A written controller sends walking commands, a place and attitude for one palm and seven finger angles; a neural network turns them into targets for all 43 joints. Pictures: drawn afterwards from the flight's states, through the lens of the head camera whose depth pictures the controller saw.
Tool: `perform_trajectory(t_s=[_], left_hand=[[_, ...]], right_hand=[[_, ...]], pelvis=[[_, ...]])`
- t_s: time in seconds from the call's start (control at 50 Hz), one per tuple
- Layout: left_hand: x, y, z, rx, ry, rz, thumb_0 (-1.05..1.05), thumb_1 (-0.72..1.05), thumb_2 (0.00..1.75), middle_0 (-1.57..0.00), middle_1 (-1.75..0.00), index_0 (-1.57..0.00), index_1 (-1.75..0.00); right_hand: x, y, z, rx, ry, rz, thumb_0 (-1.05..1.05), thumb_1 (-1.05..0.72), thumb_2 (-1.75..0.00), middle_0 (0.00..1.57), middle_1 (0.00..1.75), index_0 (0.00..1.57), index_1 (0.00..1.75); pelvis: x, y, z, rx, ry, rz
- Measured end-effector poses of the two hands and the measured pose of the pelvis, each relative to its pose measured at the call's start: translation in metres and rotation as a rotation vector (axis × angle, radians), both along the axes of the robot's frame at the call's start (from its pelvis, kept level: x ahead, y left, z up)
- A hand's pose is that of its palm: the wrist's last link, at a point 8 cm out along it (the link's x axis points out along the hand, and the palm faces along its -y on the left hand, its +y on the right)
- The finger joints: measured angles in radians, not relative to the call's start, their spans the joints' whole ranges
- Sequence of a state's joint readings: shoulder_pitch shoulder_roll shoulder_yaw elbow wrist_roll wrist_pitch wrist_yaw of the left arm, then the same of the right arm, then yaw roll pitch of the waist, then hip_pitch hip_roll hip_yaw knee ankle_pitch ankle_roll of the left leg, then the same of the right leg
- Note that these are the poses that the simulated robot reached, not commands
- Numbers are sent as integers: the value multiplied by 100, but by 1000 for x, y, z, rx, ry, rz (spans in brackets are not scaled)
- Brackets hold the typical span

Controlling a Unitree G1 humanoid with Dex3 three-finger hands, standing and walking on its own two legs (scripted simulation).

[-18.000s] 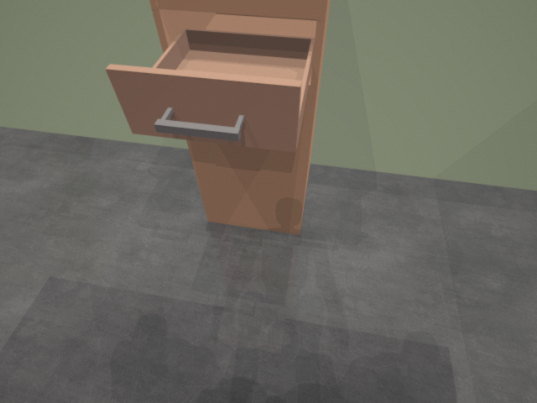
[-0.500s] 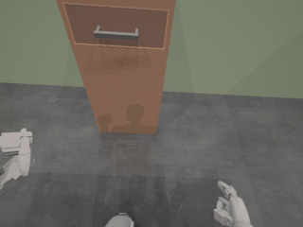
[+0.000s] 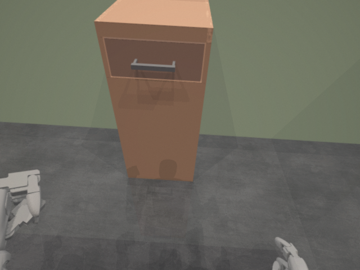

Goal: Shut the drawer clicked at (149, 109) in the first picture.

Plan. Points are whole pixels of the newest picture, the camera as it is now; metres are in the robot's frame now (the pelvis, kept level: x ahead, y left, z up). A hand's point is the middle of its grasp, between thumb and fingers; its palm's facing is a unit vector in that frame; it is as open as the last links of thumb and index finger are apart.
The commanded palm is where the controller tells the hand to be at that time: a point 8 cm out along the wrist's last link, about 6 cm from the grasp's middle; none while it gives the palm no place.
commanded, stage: stop stepping back and stand still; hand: left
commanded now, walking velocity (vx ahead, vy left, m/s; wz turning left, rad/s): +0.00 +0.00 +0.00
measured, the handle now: (154, 64) +0.83 +0.16 +0.08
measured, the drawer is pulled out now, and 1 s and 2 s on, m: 0.00 0.00 0.00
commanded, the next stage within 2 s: let the arm hang, fingers relaxed in 0.28 s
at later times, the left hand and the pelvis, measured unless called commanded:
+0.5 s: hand (64, 237) +0.19 +0.27 -0.01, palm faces +0.19 -0.88 -0.44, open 3.2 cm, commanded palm none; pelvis -0.01 +0.01 -0.01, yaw +2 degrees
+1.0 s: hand out of the picture -0.11 +0.16 -0.16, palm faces +0.09 -0.97 -0.22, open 5.7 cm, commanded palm none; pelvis +0.01 -0.01 +0.01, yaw +4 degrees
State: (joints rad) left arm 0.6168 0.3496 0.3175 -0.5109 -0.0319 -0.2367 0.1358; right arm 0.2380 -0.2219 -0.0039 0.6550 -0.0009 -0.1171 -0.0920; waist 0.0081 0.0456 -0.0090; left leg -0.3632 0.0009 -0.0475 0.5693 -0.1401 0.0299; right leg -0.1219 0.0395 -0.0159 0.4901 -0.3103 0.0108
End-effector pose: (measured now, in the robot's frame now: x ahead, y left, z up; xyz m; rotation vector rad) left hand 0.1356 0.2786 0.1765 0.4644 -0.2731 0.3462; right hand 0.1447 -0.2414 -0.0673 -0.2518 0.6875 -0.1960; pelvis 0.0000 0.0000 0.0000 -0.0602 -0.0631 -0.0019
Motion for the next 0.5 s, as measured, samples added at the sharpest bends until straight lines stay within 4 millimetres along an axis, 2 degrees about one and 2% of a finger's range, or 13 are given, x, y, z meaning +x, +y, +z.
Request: perform_trajectory(t_s=[0.06, 0.12, 0.24, 0.3, 0.38, 0.4, 0.42, 0.46, 0.5], left_hand=[[5, 6, -3, -15, 3, 20, 2, 89, 90, -140, -160, -141, -160], [8, 4, 4, 7, 9, 15, 2, 89, 90, -140, -160, -141, -160], [-3, -8, 17, 70, 26, -38, 2, 89, 90, -140, -160, -141, -160], [-5, -3, 10, 47, 39, -24, 2, 89, 90, -140, -160, -141, -160], [2, 9, -3, 7, 52, 18, 2, 89, 90, -140, -160, -141, -160], [7, 12, -12, 11, 84, 19, 2, 89, 90, -140, -160, -141, -160], [16, 18, -31, -2, 162, 24, 1, 89, 90, -140, -160, -141, -160], [28, 27, -89, -73, 393, 56, 1, 90, 90, -139, -159, -140, -159], [24, 28, -157, -162, 658, 96, 1, 90, 90, -136, -156, -137, -156]], right_hand=[[3, 10, 4, 9, -12, 13, 1, -91, -90, 21, 30, 20, 30], [5, 20, 10, 31, -29, 39, 1, -91, -90, 21, 30, 20, 30], [10, 26, 9, 56, -21, 86, 1, -90, -90, 21, 30, 20, 30], [11, 21, 2, 39, 8, 72, 1, -90, -90, 21, 30, 20, 30], [12, 16, 0, 13, 29, 45, 1, -90, -90, 21, 30, 20, 30], [13, 15, -2, 17, 31, 62, 1, -90, -90, 21, 30, 20, 30], [14, 12, -7, 23, 50, 83, 1, -90, -90, 21, 30, 20, 30], [13, 5, -22, 26, 109, 102, 1, -90, -90, 21, 30, 20, 30], [8, -1, -33, 29, 161, 92, 1, -90, -90, 21, 30, 20, 30]], pelvis=[[-2, 1, 2, 11, -1, 2], [-5, -2, 7, 27, 15, 12], [-8, -5, 8, 17, 35, 24], [-4, -1, 4, -2, 27, 18], [2, 3, 3, 13, 8, 16], [2, 5, 3, 13, 21, 23], [1, 6, 2, 15, 32, 33], [-3, 7, -3, 29, 48, 40], [-7, 6, -8, 41, 47, 44]])
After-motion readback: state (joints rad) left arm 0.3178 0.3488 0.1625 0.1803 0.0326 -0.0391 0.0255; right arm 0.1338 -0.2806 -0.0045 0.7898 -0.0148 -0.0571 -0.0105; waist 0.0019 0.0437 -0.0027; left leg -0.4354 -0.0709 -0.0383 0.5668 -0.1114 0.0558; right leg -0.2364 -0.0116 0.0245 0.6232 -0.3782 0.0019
